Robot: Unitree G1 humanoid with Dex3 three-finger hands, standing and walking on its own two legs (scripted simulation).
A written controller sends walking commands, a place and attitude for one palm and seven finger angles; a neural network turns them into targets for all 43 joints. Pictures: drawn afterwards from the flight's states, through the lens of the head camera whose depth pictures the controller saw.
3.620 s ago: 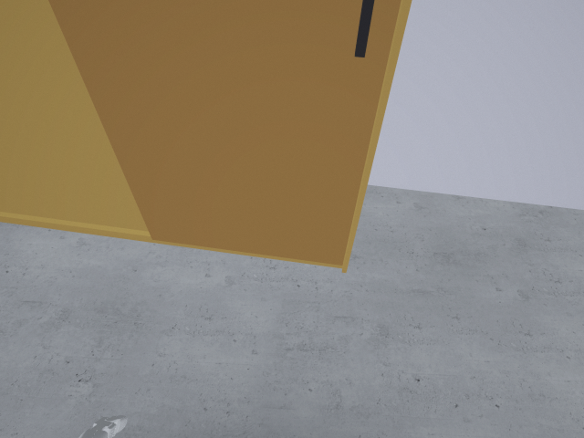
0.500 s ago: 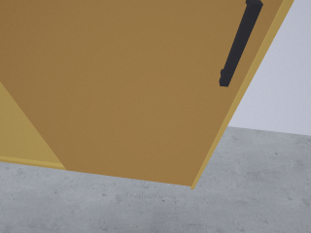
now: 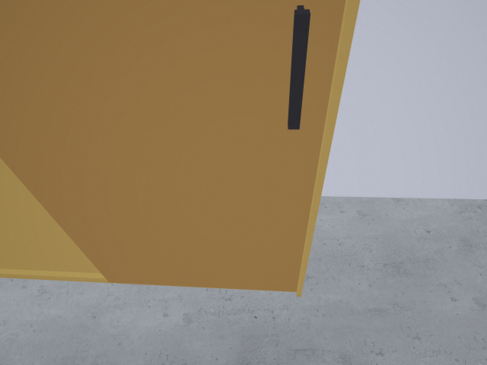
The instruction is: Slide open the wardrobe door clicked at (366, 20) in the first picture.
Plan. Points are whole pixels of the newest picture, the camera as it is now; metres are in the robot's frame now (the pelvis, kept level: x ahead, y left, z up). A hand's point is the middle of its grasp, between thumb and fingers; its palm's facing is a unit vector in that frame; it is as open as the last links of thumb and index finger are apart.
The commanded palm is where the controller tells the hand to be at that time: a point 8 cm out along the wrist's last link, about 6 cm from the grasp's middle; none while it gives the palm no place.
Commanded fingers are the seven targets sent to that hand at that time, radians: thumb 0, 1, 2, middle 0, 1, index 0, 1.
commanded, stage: come to a stop and stand still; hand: right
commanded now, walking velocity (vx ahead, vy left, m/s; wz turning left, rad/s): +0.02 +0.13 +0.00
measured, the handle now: (296, 72) +0.54 -0.07 +0.24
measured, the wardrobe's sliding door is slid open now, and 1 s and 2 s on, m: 0.00 0.00 0.00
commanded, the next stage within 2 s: look again from close up in 0.78 s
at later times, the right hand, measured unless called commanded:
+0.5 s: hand out of the picture +0.04 -0.13 -0.18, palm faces +0.01 +0.97 -0.22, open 7.2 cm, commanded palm none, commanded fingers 0.00 -0.90 -0.90 0.20 0.30 0.20 0.30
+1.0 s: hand out of the picture -0.04 -0.11 -0.18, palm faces +0.04 +0.98 -0.18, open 7.3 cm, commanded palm none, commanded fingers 0.00 -0.90 -0.90 0.20 0.30 0.20 0.30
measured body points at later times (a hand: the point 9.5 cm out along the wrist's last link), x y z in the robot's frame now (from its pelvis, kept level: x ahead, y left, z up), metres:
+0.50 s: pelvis +0.01 +0.05 +0.00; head +0.01 +0.06 +0.44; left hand -0.03 +0.25 -0.17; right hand +0.04 -0.18 -0.16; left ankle -0.01 +0.14 -0.75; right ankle -0.02 -0.08 -0.75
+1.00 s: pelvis -0.01 +0.06 -0.01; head -0.01 +0.06 +0.44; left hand -0.01 +0.29 -0.17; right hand -0.04 -0.16 -0.17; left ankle -0.01 +0.14 -0.75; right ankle -0.02 -0.08 -0.75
